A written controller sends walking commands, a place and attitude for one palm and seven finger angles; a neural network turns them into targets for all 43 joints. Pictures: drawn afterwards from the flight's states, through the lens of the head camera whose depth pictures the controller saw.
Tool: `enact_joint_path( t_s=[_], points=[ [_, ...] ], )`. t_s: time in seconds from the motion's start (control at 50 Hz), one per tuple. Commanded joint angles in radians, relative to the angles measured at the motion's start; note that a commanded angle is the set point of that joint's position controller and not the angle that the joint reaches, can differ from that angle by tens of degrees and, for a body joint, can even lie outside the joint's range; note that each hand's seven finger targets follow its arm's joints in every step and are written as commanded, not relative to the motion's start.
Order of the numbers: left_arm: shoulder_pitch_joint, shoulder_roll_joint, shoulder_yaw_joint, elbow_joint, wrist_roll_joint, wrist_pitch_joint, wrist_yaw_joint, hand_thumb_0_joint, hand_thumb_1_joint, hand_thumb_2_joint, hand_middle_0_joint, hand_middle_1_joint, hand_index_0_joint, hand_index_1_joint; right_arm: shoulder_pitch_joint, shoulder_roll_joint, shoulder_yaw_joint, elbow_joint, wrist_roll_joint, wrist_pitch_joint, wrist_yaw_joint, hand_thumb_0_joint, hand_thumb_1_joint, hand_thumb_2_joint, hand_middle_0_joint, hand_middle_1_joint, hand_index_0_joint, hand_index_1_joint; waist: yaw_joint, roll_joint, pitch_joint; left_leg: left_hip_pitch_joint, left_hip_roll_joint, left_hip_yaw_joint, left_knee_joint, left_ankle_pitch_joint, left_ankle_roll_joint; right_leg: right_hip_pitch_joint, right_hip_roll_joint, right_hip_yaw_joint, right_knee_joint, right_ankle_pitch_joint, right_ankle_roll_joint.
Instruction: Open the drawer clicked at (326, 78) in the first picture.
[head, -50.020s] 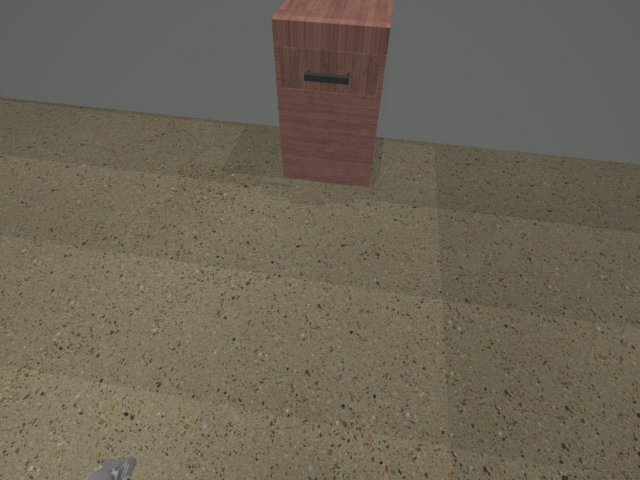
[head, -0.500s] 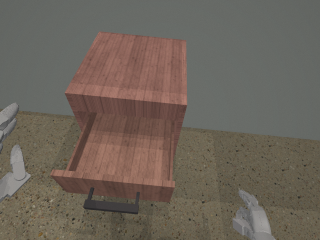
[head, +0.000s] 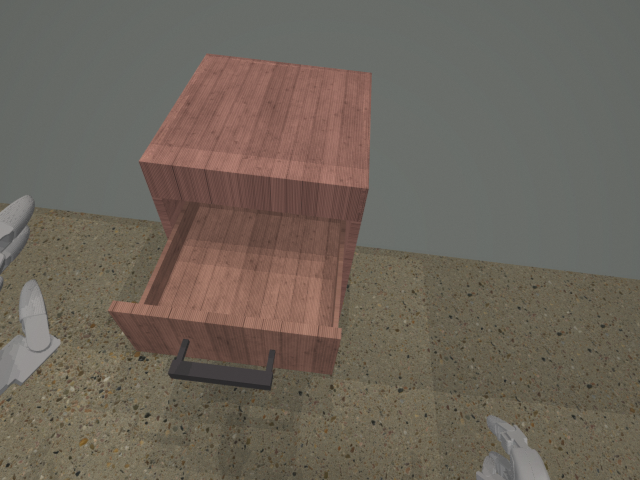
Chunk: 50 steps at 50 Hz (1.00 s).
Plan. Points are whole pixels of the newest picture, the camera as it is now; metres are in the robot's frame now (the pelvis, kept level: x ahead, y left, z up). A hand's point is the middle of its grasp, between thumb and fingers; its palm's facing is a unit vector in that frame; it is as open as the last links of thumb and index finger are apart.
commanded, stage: step back with the hand held close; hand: left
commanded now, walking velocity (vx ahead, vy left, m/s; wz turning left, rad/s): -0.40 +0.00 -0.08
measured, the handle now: (225, 362) +0.33 +0.17 -0.20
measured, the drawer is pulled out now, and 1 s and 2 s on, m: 0.26 0.26 0.26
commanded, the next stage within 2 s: stop stepping back and stand still in 0.78 s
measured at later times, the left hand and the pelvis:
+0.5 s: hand (17, 364) +0.18 +0.25 +0.17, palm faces +0.34 -0.82 -0.46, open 7.4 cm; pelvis -0.02 +0.01 +0.00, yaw -2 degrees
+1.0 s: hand (39, 473) +0.11 +0.21 +0.16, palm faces +0.20 -0.86 -0.47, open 7.4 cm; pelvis -0.10 -0.01 +0.01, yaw -4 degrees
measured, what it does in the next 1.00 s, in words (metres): walks backwards: left foot, then right foot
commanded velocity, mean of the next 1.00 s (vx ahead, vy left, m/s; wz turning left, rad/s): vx -0.32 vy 0.00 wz -0.05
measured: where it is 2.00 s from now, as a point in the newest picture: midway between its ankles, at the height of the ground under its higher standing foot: outside the picture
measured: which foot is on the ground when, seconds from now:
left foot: down 0.00-0.12, up 0.14-0.28, down 0.30-0.60, up 0.62-0.80, down 0.82-1.00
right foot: down 0.00-0.30, up 0.32-0.46, down 0.48-0.84, up 0.86-1.00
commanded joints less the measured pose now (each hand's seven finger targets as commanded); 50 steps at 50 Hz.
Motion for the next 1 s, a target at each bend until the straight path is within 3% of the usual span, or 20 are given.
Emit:
enact_joint_path(
  t_s=[0.0,0.1,0.14,0.18,0.22,0.24,0.26,0.3,0.32,0.42,0.5,0.54,0.6,0.64,0.68,0.74,0.8,0.84,0.86,0.98],
  points=[
    [0.000,0.111,0.121,-0.189,0.002,-0.064,0.014,0.000,0.900,0.900,-0.200,-0.300,-0.200,-0.300,-0.136,-0.122,-0.044,-0.170,0.006,-0.074,0.006,0.000,-0.900,-0.900,0.200,0.300,0.200,0.300,0.012,0.096,-0.105,-0.345,0.133,-0.128,-0.197,-0.217,0.080,0.357,-0.103,0.216,-0.007,-0.073,0.030],
    [-0.001,0.109,0.083,-0.168,-0.008,-0.051,0.026,0.000,0.900,0.900,-0.200,-0.300,-0.200,-0.300,-0.108,-0.110,-0.063,-0.145,0.002,-0.047,0.033,0.000,-0.900,-0.900,0.200,0.300,0.200,0.300,0.003,-0.110,-0.146,-0.141,0.000,-0.018,0.134,-0.210,0.026,0.155,-0.321,0.464,-0.354,-0.365,-0.022],
    [-0.007,0.108,0.069,-0.174,-0.012,-0.044,0.027,0.000,0.900,0.900,-0.200,-0.300,-0.200,-0.300,-0.125,-0.105,-0.063,-0.138,-0.001,-0.030,0.038,0.000,-0.900,-0.900,0.200,0.300,0.200,0.300,0.004,-0.144,-0.171,-0.074,-0.006,-0.021,0.295,-0.230,0.022,0.117,-0.373,0.433,-0.382,-0.316,-0.064],
    [0.014,0.110,0.078,-0.162,-0.005,-0.045,0.025,0.000,0.900,0.900,-0.200,-0.300,-0.200,-0.300,-0.120,-0.087,-0.041,-0.133,-0.012,-0.013,0.028,0.000,-0.900,-0.900,0.200,0.300,0.200,0.300,-0.003,-0.103,-0.167,-0.037,0.003,-0.015,0.161,-0.212,0.026,0.126,-0.324,0.314,-0.316,-0.123,-0.077],
    [0.013,0.112,0.069,-0.192,-0.003,-0.046,0.019,0.000,0.900,0.900,-0.200,-0.300,-0.200,-0.300,-0.117,-0.087,-0.019,-0.133,-0.015,0.011,0.012,0.000,-0.900,-0.900,0.200,0.300,0.200,0.300,-0.016,0.006,-0.122,0.034,-0.007,0.014,-0.134,-0.104,0.029,0.100,-0.211,0.200,-0.246,-0.069,-0.022],
    [-0.012,0.113,0.063,-0.217,0.000,-0.058,0.020,0.000,0.900,0.900,-0.200,-0.300,-0.200,-0.300,-0.130,-0.102,-0.022,-0.133,-0.021,0.012,0.004,0.000,-0.900,-0.900,0.200,0.300,0.200,0.300,-0.014,0.144,-0.092,-0.012,0.064,-0.067,-0.245,-0.039,0.052,0.125,-0.136,0.155,-0.144,-0.036,0.011],
    [-0.067,0.149,0.090,-0.274,0.014,-0.072,0.021,0.000,0.900,0.900,-0.200,-0.300,-0.200,-0.300,-0.156,-0.132,-0.033,-0.143,-0.031,-0.004,-0.005,0.000,-0.900,-0.900,0.200,0.300,0.200,0.300,-0.008,0.300,-0.073,-0.113,0.240,-0.258,-0.319,0.120,0.104,0.138,-0.049,0.102,0.049,-0.028,0.040],
    [-0.073,0.140,0.097,-0.297,0.010,-0.078,0.026,0.000,0.900,0.900,-0.200,-0.300,-0.200,-0.300,-0.130,-0.111,-0.048,-0.130,-0.034,-0.074,-0.001,0.000,-0.900,-0.900,0.200,0.300,0.200,0.300,0.005,0.291,-0.167,-0.079,0.330,-0.191,-0.223,0.422,0.129,0.112,-0.019,0.129,0.297,-0.213,0.042],
    [0.038,0.112,0.115,-0.218,-0.012,-0.064,0.012,0.000,0.900,0.900,-0.200,-0.300,-0.200,-0.300,-0.122,-0.094,-0.062,-0.127,-0.021,-0.081,0.013,0.000,-0.900,-0.900,0.200,0.300,0.200,0.300,0.017,0.269,-0.230,-0.122,0.318,-0.147,-0.233,0.243,0.113,0.186,-0.032,0.131,0.353,-0.282,0.035],
    [-0.039,0.080,0.083,-0.291,-0.018,-0.060,-0.020,0.000,0.900,0.900,-0.200,-0.300,-0.200,-0.300,-0.135,-0.107,-0.053,-0.095,-0.023,-0.094,0.021,0.000,-0.900,-0.900,0.200,0.300,0.200,0.300,0.011,0.195,-0.162,0.131,0.283,-0.110,-0.096,0.684,0.093,0.068,-0.031,0.083,0.077,-0.112,0.046],
    [-0.076,0.072,0.076,-0.216,-0.012,-0.081,-0.045,0.000,0.900,0.900,-0.200,-0.300,-0.200,-0.300,-0.156,-0.117,-0.044,-0.078,-0.028,-0.090,0.025,0.000,-0.900,-0.900,0.200,0.300,0.200,0.300,0.015,0.239,-0.131,0.096,0.254,-0.088,-0.088,0.593,0.063,0.151,-0.031,0.063,-0.057,0.001,0.045],
    [-0.048,0.076,0.082,-0.198,-0.008,-0.080,-0.046,0.000,0.900,0.900,-0.200,-0.300,-0.200,-0.300,-0.153,-0.105,-0.058,-0.100,-0.009,-0.072,0.029,0.000,-0.900,-0.900,0.200,0.300,0.200,0.300,0.012,0.102,-0.228,0.108,0.175,-0.001,0.005,0.501,0.026,0.229,-0.073,0.103,-0.092,0.335,0.063],
    [0.056,0.116,0.128,-0.150,-0.021,-0.074,-0.045,0.000,0.900,0.900,-0.200,-0.300,-0.200,-0.300,-0.164,-0.086,-0.071,-0.152,0.015,-0.030,0.028,0.000,-0.900,-0.900,0.200,0.300,0.200,0.300,0.013,-0.140,-0.268,-0.101,-0.009,0.035,0.249,-0.171,-0.015,0.268,-0.325,0.350,-0.175,0.582,-0.009],
    [0.089,0.132,0.144,-0.168,-0.020,-0.066,-0.034,0.000,0.900,0.900,-0.200,-0.300,-0.200,-0.300,-0.195,-0.073,-0.065,-0.163,0.016,-0.002,0.019,0.000,-0.900,-0.900,0.200,0.300,0.200,0.300,0.024,-0.116,-0.247,-0.167,-0.003,-0.047,0.379,-0.263,-0.008,0.258,-0.368,0.361,-0.207,0.470,-0.050],
    [0.116,0.124,0.149,-0.161,-0.015,-0.053,-0.021,0.000,0.900,0.900,-0.200,-0.300,-0.200,-0.300,-0.194,-0.051,-0.033,-0.165,0.005,0.020,-0.001,0.000,-0.900,-0.900,0.200,0.300,0.200,0.300,0.014,-0.097,-0.258,-0.158,0.006,-0.032,0.241,-0.236,-0.016,0.287,-0.305,0.281,-0.153,0.545,-0.085],
    [0.076,0.117,0.113,-0.215,-0.020,-0.046,-0.006,0.000,0.900,0.900,-0.200,-0.300,-0.200,-0.300,-0.174,-0.068,-0.019,-0.148,0.002,0.045,-0.026,0.000,-0.900,-0.900,0.200,0.300,0.200,0.300,-0.016,0.005,-0.204,-0.006,-0.016,0.023,-0.159,0.031,-0.003,0.267,-0.161,0.154,-0.094,0.501,-0.006],
    [0.019,0.151,0.103,-0.297,-0.011,-0.060,-0.008,0.000,0.900,0.900,-0.200,-0.300,-0.200,-0.300,-0.153,-0.099,-0.063,-0.145,0.006,0.001,-0.026,0.000,-0.900,-0.900,0.200,0.300,0.200,0.300,0.005,0.193,-0.225,0.196,0.263,-0.154,-0.178,0.728,0.069,0.084,-0.054,0.103,0.089,-0.006,0.063],
    [0.100,0.133,0.111,-0.273,-0.020,-0.059,-0.010,0.000,0.900,0.900,-0.200,-0.300,-0.200,-0.300,-0.140,-0.104,-0.077,-0.148,0.005,-0.056,-0.011,0.000,-0.900,-0.900,0.200,0.300,0.200,0.300,0.023,0.238,-0.239,0.171,0.298,-0.147,-0.176,0.743,0.095,0.053,-0.034,0.105,0.206,-0.220,0.047],
    [0.106,0.148,0.138,-0.300,-0.029,-0.049,-0.014,0.000,0.900,0.900,-0.200,-0.300,-0.200,-0.300,-0.165,-0.107,-0.067,-0.144,-0.016,-0.072,-0.013,0.000,-0.900,-0.900,0.200,0.300,0.200,0.300,0.033,0.379,-0.241,0.102,0.323,-0.166,-0.213,0.730,0.115,0.052,-0.048,0.110,0.302,-0.281,0.045],
    [0.100,0.103,0.118,-0.308,-0.025,-0.019,0.004,0.000,0.900,0.900,-0.200,-0.300,-0.200,-0.300,-0.122,-0.100,-0.040,-0.130,0.007,-0.088,0.009,0.000,-0.900,-0.900,0.200,0.300,0.200,0.300,0.013,0.205,-0.146,0.108,0.209,-0.084,-0.148,0.401,0.079,0.165,-0.048,0.053,-0.027,-0.123,0.058]
  ],
)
